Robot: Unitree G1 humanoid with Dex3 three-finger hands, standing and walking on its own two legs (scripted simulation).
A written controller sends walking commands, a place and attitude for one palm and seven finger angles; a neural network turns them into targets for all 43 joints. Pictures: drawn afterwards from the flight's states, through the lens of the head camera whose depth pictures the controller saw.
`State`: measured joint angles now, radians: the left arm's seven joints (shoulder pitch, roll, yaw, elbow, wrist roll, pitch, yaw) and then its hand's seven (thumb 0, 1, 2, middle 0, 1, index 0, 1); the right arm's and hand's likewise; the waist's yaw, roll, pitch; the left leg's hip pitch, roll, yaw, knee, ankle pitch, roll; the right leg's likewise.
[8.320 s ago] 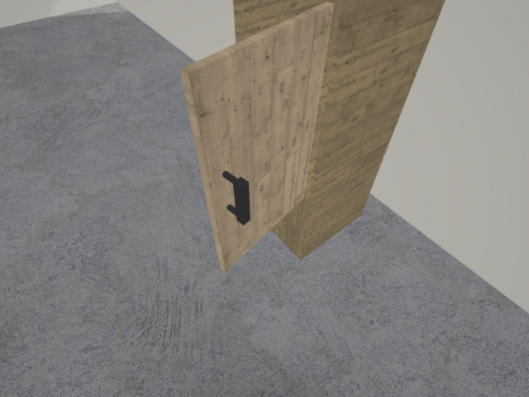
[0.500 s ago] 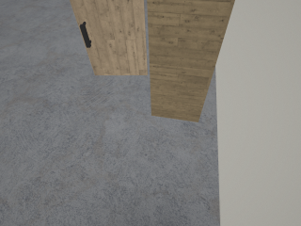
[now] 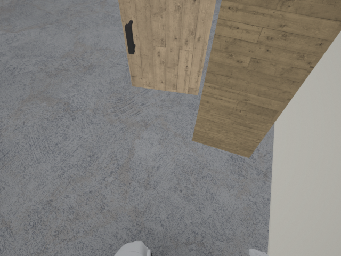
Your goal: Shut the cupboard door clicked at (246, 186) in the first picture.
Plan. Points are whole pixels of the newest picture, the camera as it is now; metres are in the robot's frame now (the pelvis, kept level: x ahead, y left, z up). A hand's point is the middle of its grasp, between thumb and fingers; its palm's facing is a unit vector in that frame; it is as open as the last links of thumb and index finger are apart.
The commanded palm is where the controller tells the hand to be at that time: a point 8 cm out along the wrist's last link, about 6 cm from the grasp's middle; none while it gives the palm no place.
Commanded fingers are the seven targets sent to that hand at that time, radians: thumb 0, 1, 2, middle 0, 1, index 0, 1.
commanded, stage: take the last steps up to it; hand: left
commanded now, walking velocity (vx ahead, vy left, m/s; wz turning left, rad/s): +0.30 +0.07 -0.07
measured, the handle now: (131, 37) +0.90 +0.27 -0.02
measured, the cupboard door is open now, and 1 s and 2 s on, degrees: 100 100 100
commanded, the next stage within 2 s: come to a stop and stand still in 0.80 s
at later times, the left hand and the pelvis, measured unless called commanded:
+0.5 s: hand (110, 212) +0.23 +0.19 -0.13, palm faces +0.02 -0.97 -0.23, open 7.2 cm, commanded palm none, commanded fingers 0.00 0.90 0.90 -0.20 -0.30 -0.20 -0.30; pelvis +0.19 +0.00 +0.03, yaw -1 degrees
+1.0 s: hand (107, 146) +0.43 +0.26 -0.15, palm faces -0.02 -0.98 -0.21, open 7.3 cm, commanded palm none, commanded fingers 0.00 0.90 0.90 -0.20 -0.30 -0.20 -0.30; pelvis +0.36 +0.08 +0.02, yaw -3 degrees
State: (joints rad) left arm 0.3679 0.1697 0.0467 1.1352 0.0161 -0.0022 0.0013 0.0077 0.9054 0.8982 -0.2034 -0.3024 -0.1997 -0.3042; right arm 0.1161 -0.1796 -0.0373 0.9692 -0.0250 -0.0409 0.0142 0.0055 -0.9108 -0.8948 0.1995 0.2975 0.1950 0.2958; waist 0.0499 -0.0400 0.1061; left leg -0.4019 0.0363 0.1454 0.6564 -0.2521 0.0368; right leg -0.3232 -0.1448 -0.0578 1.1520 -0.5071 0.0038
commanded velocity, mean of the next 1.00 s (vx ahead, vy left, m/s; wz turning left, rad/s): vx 0.19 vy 0.04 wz -0.02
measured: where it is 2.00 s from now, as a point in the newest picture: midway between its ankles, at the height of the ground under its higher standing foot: (164, 217)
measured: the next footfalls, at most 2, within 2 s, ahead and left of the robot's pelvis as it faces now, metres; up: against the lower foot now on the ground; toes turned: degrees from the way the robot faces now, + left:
right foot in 0.26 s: +0.19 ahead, -0.09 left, +0.00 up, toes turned -10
left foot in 0.70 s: +0.42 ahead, +0.17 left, +0.00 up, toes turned +3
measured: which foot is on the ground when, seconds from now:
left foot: down 0.00-0.26, up 0.28-0.68, down 0.70-1.00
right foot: up 0.00-0.24, down 0.26-0.70, up 0.72-1.00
